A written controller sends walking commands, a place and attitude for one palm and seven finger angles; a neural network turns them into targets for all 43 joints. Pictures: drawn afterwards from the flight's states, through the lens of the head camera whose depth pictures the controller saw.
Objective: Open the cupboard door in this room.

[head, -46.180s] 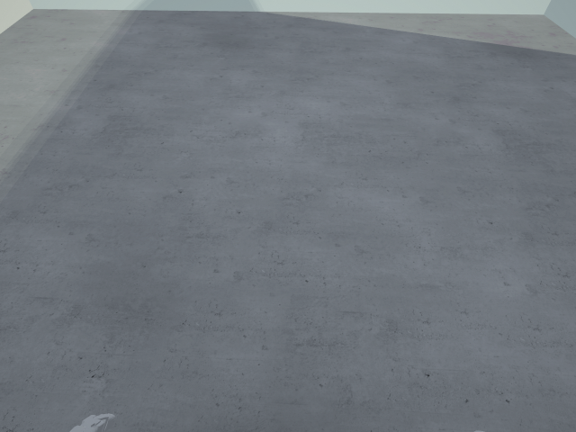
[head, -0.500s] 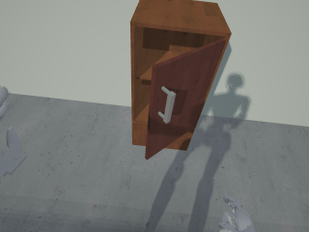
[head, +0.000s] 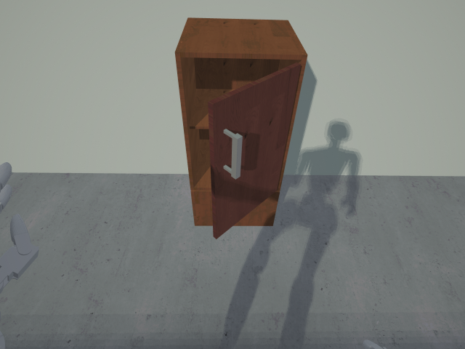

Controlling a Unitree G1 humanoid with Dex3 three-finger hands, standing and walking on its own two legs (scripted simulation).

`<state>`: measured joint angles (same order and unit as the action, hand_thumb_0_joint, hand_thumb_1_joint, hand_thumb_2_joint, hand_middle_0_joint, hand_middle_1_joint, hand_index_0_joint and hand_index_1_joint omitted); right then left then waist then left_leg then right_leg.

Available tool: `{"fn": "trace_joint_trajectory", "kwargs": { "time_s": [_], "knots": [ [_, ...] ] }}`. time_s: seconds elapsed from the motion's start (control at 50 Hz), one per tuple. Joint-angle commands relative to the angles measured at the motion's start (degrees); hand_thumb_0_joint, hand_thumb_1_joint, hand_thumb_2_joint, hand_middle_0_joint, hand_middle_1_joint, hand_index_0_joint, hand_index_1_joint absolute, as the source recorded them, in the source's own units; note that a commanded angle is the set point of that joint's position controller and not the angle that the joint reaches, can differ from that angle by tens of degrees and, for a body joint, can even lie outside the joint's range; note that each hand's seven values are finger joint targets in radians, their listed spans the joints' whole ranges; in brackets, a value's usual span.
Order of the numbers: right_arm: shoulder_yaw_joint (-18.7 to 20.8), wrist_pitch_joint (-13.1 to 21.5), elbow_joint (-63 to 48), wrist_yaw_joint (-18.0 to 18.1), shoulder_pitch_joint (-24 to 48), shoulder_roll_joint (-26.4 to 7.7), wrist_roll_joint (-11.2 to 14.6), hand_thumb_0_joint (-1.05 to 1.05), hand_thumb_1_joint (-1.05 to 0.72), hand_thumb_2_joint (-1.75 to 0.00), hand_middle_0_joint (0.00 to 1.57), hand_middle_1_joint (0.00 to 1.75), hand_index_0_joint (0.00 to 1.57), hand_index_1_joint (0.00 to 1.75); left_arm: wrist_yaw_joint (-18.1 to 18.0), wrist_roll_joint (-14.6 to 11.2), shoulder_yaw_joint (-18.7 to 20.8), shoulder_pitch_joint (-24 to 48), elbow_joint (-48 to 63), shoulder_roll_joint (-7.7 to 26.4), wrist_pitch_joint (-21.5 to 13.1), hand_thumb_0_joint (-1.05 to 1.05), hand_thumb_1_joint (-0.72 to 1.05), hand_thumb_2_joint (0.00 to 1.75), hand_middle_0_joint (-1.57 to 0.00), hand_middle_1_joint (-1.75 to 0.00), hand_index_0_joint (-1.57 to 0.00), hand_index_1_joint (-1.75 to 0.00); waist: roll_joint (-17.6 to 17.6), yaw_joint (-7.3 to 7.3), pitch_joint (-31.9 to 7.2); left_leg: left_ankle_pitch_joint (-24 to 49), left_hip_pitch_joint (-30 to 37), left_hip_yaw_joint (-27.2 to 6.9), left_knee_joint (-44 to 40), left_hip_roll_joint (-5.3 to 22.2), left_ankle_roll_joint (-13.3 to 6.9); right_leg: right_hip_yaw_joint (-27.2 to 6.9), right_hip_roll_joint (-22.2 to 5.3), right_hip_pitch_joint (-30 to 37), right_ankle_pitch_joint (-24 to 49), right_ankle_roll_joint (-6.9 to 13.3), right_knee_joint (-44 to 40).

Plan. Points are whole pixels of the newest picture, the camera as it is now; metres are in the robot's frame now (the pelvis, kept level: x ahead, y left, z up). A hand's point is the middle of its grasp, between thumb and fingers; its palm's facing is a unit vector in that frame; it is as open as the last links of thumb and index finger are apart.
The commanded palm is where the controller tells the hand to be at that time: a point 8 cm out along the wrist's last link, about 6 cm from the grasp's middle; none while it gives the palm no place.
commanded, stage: stop stepping back and stand still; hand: left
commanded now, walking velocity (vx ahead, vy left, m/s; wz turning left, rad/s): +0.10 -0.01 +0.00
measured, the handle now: (231, 154) +0.66 +0.04 -0.04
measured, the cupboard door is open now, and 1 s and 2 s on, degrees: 44 44 44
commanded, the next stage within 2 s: let the arm hang, fingers relaxed in 0.32 s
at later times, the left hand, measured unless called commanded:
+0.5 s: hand (66, 268) +0.22 +0.28 +0.07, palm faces +0.26 -0.82 -0.51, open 7.4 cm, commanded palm none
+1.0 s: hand out of the picture -0.04 +0.23 -0.17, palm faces +0.06 -0.97 -0.24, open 7.3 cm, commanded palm none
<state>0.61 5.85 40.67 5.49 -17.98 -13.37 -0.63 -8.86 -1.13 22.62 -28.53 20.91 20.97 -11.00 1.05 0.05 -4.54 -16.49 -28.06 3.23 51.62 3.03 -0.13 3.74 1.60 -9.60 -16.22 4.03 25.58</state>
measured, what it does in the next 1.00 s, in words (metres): steps on the spot: left foot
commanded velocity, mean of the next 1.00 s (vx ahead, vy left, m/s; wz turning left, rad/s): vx -0.01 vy -0.02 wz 0.00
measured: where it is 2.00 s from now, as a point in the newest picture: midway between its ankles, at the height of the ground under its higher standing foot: outside the picture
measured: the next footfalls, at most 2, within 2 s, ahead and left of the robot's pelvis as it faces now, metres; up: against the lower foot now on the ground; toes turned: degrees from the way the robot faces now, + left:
left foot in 0.10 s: +0.06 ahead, +0.15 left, +0.00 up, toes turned +3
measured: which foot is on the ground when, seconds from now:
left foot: up 0.00-0.08, down 0.10-1.00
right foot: down 0.00-1.00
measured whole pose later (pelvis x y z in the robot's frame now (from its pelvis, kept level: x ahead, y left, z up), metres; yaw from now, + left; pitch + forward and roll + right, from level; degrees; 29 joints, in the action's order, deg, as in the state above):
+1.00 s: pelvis -0.01 +0.04 +0.00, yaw +1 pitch -1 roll +0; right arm -0.8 -1.6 64.0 1.6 -16.2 -9.0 -1.3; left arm -0.9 0.5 1.0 -17.0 -65.5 11.4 1.1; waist -1.3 0.4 3.5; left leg -10.6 -12.3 1.3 24.2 0.5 -0.5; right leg 5.0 -0.5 -9.4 -12.3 0.9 22.9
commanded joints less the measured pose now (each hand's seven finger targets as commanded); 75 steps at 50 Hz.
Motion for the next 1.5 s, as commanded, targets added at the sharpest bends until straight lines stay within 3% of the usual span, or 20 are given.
{"fn": "trace_joint_trajectory", "kwargs": {
  "time_s": [0.0, 0.04, 0.06, 0.1, 0.12, 0.16, 0.24, 0.28, 0.32, 0.38, 0.4, 0.42, 0.48, 0.54, 0.58, 0.66, 0.72, 0.96, 1.14, 1.48],
  "knots": [
    [1.81, 5.71, -11.07, 0.94, 10.25, -4.38, -0.25, 0.00, -0.90, -0.90, 0.20, 0.30, 0.20, 0.30, -2.23, -0.01, 7.91, 4.91, 15.66, 14.25, -4.98, 0.00, 0.90, 0.90, -0.20, -0.30, -0.20, -0.30, 5.80, 0.69, 5.53, -1.81, 6.76, 3.68, -17.17, -0.73, -1.22, -14.48, -14.40, -4.03, -9.21, 5.12, -10.93],
    [1.75, 5.88, -11.56, 0.66, 9.09, -4.52, -0.46, 0.00, -0.90, -0.90, 0.20, 0.30, 0.20, 0.30, -2.41, -0.58, 8.05, 4.03, 18.67, 13.61, -5.09, 0.00, 0.90, 0.90, -0.20, -0.30, -0.20, -0.30, 1.84, 0.06, 4.16, 0.41, 14.55, 3.59, -25.43, -1.34, -1.49, -11.37, -11.15, -4.70, -6.57, 2.77, -5.52],
    [2.20, 5.92, -11.83, 0.67, 8.53, -5.31, -0.36, 0.00, -0.90, -0.90, 0.20, 0.30, 0.20, 0.30, -2.39, -0.96, 9.02, 3.11, 19.61, 14.04, -5.32, 0.00, 0.90, 0.90, -0.20, -0.30, -0.20, -0.30, -2.14, -0.14, 2.94, 2.08, 18.96, -0.36, -28.54, 1.06, -2.48, -9.56, -8.70, -5.87, -2.56, 0.51, -0.01],
    [2.86, 5.77, -12.98, 0.22, 8.39, -7.05, 0.35, 0.00, -0.90, -0.90, 0.20, 0.30, 0.20, 0.30, -2.31, -1.34, 9.46, 2.26, 20.96, 13.69, -5.52, 0.00, 0.90, 0.90, -0.20, -0.30, -0.20, -0.30, -12.66, 0.08, -0.36, 18.56, 26.45, -14.43, -28.65, 10.97, -6.06, -3.38, -1.77, -12.21, 2.08, -3.62, 11.94],
    [2.14, 5.72, -11.42, -0.16, 7.48, -5.02, -0.21, 0.00, -0.90, -0.90, 0.20, 0.30, 0.20, 0.30, -1.99, -1.17, 9.99, 1.28, 20.14, 13.92, -5.51, 0.00, 0.90, 0.90, -0.20, -0.30, -0.20, -0.30, -16.91, -0.86, 0.05, 19.64, 24.89, -17.60, -32.11, 13.46, -7.77, -1.25, -0.88, -14.20, -8.45, -4.38, 15.39],
    [2.06, 6.19, -11.11, -0.86, 7.75, -4.93, -0.69, 0.00, -0.90, -0.90, 0.20, 0.30, 0.20, 0.30, -1.67, -0.82, 9.97, 1.79, 20.60, 13.82, -5.13, 0.00, 0.90, 0.90, -0.20, -0.30, -0.20, -0.30, -14.89, -1.03, 3.34, 17.32, 17.63, -16.45, -33.49, 14.82, -8.33, -1.43, -1.43, -11.27, -11.53, -4.28, 16.25],
    [1.85, 6.24, -12.02, -1.78, 8.13, -5.56, 0.34, 0.00, -0.90, -0.90, 0.20, 0.30, 0.20, 0.30, -1.22, -1.06, 9.21, -4.04, 18.74, 12.43, -3.95, 0.00, 0.90, 0.90, -0.20, -0.30, -0.20, -0.30, -9.78, -0.85, 1.21, 15.94, 12.27, -5.11, -27.44, 9.19, -3.34, -0.21, -0.94, 0.52, 3.82, -4.50, 1.22],
    [1.92, 5.92, -12.40, -2.16, 8.70, -5.15, 0.55, 0.00, -0.90, -0.90, 0.20, 0.30, 0.20, 0.30, -0.89, -1.52, 9.60, -4.78, 17.47, 12.18, -3.53, 0.00, 0.90, 0.90, -0.20, -0.30, -0.20, -0.30, -3.75, -0.69, 1.13, 7.65, 8.95, -1.45, -24.44, 4.49, -0.72, -6.11, -3.09, 2.42, 10.97, -3.10, -1.10],
    [2.05, 4.97, -12.36, -2.27, 8.47, -4.31, 0.67, 0.00, -0.90, -0.90, 0.20, 0.30, 0.20, 0.30, -1.10, -2.09, 9.25, -5.81, 17.34, 12.50, -3.21, 0.00, 0.90, 0.90, -0.20, -0.30, -0.20, -0.30, 3.40, -1.39, -0.81, 4.74, 10.74, -0.23, -16.26, 0.16, 0.76, -15.85, -10.19, -0.27, 18.60, 0.40, -5.56],
    [1.16, 3.98, -11.93, -1.85, 9.18, -3.43, 0.38, 0.00, -0.90, -0.90, 0.20, 0.30, 0.20, 0.30, -1.68, -1.78, 9.71, -3.10, 17.44, 13.61, -3.52, 0.00, 0.90, 0.90, -0.20, -0.30, -0.20, -0.30, 4.47, -1.16, -1.81, 0.17, 9.36, -1.96, -18.09, -0.97, 0.67, -14.18, -12.14, 3.84, 26.17, 1.17, -4.72],
    [4.32, 6.59, 1.79, -6.73, 12.24, -9.31, -0.33, 0.00, -0.90, -0.90, 0.20, 0.30, 0.20, 0.30, 6.41, 3.49, -16.58, 4.47, -26.50, 2.15, 4.26, 0.00, 0.90, 0.90, -0.20, -0.30, -0.20, -0.30, 3.40, -3.78, 1.14, 8.39, 9.69, -4.10, -10.59, 2.46, 0.09, -7.09, -14.03, -5.81, 32.91, 1.19, 4.80],
    [4.62, 1.87, 0.80, -6.48, 6.83, -9.48, 0.13, 0.00, -0.90, -0.90, 0.20, 0.30, 0.20, 0.30, 8.11, 3.61, -15.24, 2.96, -27.77, -0.43, 9.01, 0.00, 0.90, 0.90, -0.20, -0.30, -0.20, -0.30, 0.52, -3.05, -0.93, 15.22, 12.84, -5.65, -14.11, 1.97, -0.37, -7.06, -11.09, -7.69, 31.39, 1.00, 7.23],
    [2.80, -2.44, -0.78, -5.43, 7.33, -8.92, -0.68, 0.00, -0.90, -0.90, 0.20, 0.30, 0.20, 0.30, 9.01, 3.24, -17.09, 6.27, -35.00, -1.56, 10.54, 0.00, 0.90, 0.90, -0.20, -0.30, -0.20, -0.30, 5.97, -0.32, 0.20, 21.73, 10.00, -9.08, -18.48, 5.03, -4.27, -3.26, -7.07, -6.38, 20.23, -1.90, 9.02],
    [2.22, -4.29, 0.81, -5.10, 8.46, -7.72, -1.23, 0.00, -0.90, -0.90, 0.20, 0.30, 0.20, 0.30, 8.54, 3.25, -17.39, 11.13, -46.64, 0.89, 10.24, 0.00, 0.90, 0.90, -0.20, -0.30, -0.20, -0.30, 11.40, -0.14, -1.45, 18.01, 10.74, -4.87, -16.81, 0.56, -1.88, -7.24, -10.73, -0.60, 28.73, -0.08, 4.61],
    [1.48, -5.57, 3.60, -4.81, 7.78, -5.94, -1.28, 0.00, -0.90, -0.90, 0.20, 0.30, 0.20, 0.30, 8.00, 2.86, -18.27, 13.69, -54.64, 1.16, 10.65, 0.00, 0.90, 0.90, -0.20, -0.30, -0.20, -0.30, 8.09, -0.85, -0.38, 12.53, 13.28, -3.89, -18.94, -0.83, -0.72, -8.10, -12.15, -0.70, 27.67, 1.05, 2.08],
    [0.06, -5.89, 9.78, -4.38, 8.64, -5.10, -1.11, 0.00, -0.90, -0.90, 0.20, 0.30, 0.20, 0.30, 7.68, 1.96, -20.07, 14.42, -67.20, -0.95, 11.09, 0.00, 0.90, 0.90, -0.20, -0.30, -0.20, -0.30, -8.01, 0.01, 2.27, 17.20, 14.77, -7.10, -26.90, 2.61, -1.46, -5.60, -7.64, 0.30, 12.09, -1.90, -0.33],
    [0.15, -6.13, 13.14, -3.99, 7.45, -3.65, -1.13, 0.00, -0.90, -0.90, 0.20, 0.30, 0.20, 0.30, 7.53, 2.05, -19.62, 13.08, -73.02, -2.82, 10.97, 0.00, 0.90, 0.90, -0.20, -0.30, -0.20, -0.30, -10.83, 0.22, 3.83, 9.64, 13.48, -6.99, -29.02, 2.51, -1.24, -5.81, -7.61, 2.04, 7.12, -1.29, -4.96],
    [-0.02, -6.00, 21.58, -3.59, -0.63, -1.80, -0.63, 0.00, -0.90, -0.90, 0.20, 0.30, 0.20, 0.30, 7.36, 1.57, -21.21, 11.00, -84.23, -4.64, 10.67, 0.00, 0.90, 0.90, -0.20, -0.30, -0.20, -0.30, 0.26, -0.29, 7.26, 5.29, 15.52, -6.87, -33.14, 2.58, -1.57, -4.52, -7.81, -0.21, 2.30, -1.42, -8.01],
    [0.09, -6.08, 23.32, -3.58, -2.94, 0.46, -0.82, 0.00, -0.90, -0.90, 0.20, 0.30, 0.20, 0.30, 6.95, 1.79, -21.07, 8.91, -85.47, -6.35, 11.11, 0.00, 0.90, 0.90, -0.20, -0.30, -0.20, -0.30, -0.47, -0.11, 10.54, -1.21, 12.48, -7.24, -34.83, 2.12, -1.92, -4.59, -7.21, -2.95, -1.74, -1.78, -6.74],
    [0.20, -5.45, 23.64, -3.35, -3.13, 1.80, -0.66, 0.00, -0.90, -0.90, 0.20, 0.30, 0.20, 0.30, 6.69, 1.80, -20.95, 8.48, -85.51, -8.06, 10.58, 0.00, 0.90, 0.90, -0.20, -0.30, -0.20, -0.30, -2.58, -0.27, 10.36, 3.73, 14.18, -6.97, -34.26, 2.11, -1.81, -4.60, -7.57, -2.57, 2.88, -1.95, -6.27]
  ]
}}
